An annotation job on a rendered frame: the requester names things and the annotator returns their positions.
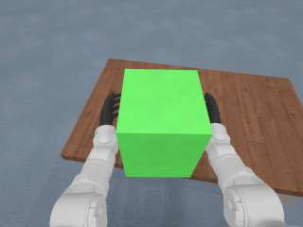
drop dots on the table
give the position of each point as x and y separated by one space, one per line
263 117

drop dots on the right robot forearm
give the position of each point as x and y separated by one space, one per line
226 163

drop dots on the robot right upper arm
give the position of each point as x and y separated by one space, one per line
252 205

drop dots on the right robot hand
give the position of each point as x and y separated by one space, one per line
212 109

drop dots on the left robot forearm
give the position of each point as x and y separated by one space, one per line
98 167

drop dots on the robot left upper arm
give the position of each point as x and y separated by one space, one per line
85 209

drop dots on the carton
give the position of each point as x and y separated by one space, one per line
163 125

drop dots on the left robot hand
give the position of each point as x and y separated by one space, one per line
107 116

